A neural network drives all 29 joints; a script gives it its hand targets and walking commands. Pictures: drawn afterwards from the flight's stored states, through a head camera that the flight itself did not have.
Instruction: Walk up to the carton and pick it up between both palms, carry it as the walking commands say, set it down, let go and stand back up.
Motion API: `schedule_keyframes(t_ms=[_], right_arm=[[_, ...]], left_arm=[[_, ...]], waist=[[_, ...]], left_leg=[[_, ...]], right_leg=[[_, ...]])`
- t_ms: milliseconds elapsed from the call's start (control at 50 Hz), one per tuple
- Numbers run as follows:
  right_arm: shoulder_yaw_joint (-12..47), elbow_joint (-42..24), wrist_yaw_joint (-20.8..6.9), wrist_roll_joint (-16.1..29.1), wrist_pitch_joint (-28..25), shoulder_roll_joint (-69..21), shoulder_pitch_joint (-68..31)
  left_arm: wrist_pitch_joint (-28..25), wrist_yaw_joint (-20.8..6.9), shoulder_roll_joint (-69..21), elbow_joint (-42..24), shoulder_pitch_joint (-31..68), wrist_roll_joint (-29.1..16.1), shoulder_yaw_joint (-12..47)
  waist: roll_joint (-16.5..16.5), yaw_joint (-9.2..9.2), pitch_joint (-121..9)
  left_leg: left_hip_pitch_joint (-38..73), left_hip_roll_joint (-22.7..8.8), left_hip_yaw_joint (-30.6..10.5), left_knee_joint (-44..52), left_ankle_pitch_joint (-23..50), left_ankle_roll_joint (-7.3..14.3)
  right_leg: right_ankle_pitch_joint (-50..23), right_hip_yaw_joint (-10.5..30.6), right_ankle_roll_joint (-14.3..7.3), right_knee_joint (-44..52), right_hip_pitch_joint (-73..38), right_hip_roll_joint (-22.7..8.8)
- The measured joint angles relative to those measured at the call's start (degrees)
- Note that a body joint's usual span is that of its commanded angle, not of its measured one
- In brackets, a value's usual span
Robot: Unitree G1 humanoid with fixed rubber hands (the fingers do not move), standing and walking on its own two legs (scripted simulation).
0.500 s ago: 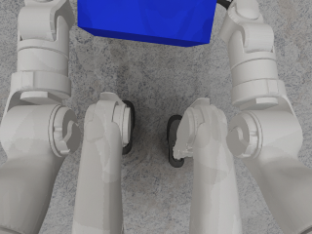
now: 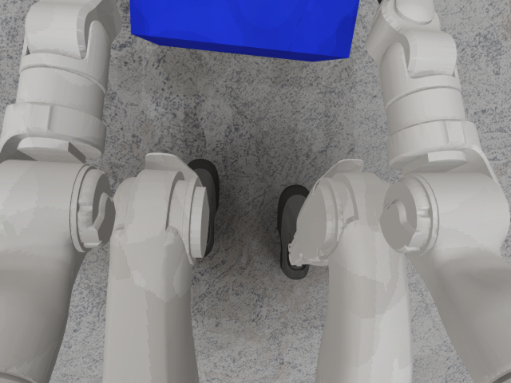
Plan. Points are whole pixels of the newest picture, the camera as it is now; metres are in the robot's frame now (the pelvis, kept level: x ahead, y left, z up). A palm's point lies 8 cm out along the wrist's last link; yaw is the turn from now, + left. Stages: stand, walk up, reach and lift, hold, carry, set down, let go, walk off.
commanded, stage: set down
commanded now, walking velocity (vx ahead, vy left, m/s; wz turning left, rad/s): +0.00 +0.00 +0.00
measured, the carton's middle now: out of the picture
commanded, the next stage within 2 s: none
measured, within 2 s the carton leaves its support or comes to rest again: rests again in 0.42 s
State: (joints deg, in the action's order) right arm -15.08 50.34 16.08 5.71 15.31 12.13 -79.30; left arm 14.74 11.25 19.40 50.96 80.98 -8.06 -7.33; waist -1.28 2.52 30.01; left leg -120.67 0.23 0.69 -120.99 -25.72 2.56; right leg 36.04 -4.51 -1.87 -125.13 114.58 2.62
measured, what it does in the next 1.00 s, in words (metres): lowers itself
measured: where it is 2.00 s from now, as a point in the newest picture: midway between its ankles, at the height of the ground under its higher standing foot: (247, 236)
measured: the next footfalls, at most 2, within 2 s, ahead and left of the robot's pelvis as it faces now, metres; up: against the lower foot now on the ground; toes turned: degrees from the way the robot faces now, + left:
none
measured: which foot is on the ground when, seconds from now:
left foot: down 0.00-1.00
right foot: down 0.00-1.00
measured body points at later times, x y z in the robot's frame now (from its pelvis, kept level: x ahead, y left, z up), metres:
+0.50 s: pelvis +0.02 -0.01 -0.04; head +0.39 +0.01 +0.20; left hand +0.58 +0.21 -0.22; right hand +0.57 -0.14 -0.22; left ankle +0.16 +0.10 -0.35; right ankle +0.12 -0.10 -0.35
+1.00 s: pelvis +0.02 +0.01 -0.05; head +0.38 +0.01 +0.20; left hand +0.57 +0.21 -0.22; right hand +0.57 -0.14 -0.22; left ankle +0.16 +0.11 -0.35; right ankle +0.12 -0.10 -0.35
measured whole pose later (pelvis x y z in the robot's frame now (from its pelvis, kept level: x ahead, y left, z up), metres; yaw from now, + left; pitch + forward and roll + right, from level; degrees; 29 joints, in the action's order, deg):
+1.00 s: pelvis +0.02 +0.01 -0.05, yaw -1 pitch +27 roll +0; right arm -5.1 63.8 7.9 12.7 8.4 16.6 -85.0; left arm 7.2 5.7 25.2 68.8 86.7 -16.7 -1.6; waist -1.0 1.1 29.9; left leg -129.2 -1.1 3.3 -130.1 -28.3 3.3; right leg 38.2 -1.8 -0.4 -135.2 124.4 5.0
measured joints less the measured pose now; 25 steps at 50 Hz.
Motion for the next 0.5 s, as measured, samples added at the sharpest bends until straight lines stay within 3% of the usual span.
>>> schedule_keyframes(t_ms=[80,200,420,500], right_arm=[[1.54,2.94,-0.46,1.15,-1.38,1.18,-1.52],[6.4,6.03,-4.66,3.97,-0.17,4.58,-2.62],[12.61,9.36,-4.33,10.06,-3.28,5.61,-4.7],[14.41,9.06,-4.72,10.85,-3.93,4.51,-4.76]], left_arm=[[-0.45,-1.62,1.48,2.84,2.58,-1.4,1.21],[-0.26,-2.61,2.89,7.36,4.7,-3.09,4.22],[-3.95,-2.99,4.74,11.89,6.34,-5.83,4.89],[-5.29,-3.76,6.6,12.33,4.59,-7.46,5.55]], waist=[[0.14,-0.4,0.06],[-0.08,-1.12,0.13],[-0.62,-0.23,0.12],[-0.93,-0.85,0.13]], left_leg=[[-2.49,0.04,0.09,-0.66,0.97,-0.08],[-4.79,-0.3,0.54,-2.56,0.54,0.01],[-7.54,-1.38,0.05,-6.42,-2.41,-0.59],[-7.56,-1.32,-0.22,-7.73,-3.54,-0.95]], right_leg=[[-0.77,-0.04,-0.1,-0.96,2.59,-0.17],[-0.26,0.2,-0.22,-3.17,5.12,-0.01],[1.78,-0.43,-1.0,-6.56,8.33,1.24],[2.64,-0.55,-1.08,-7.65,8.37,1.62]])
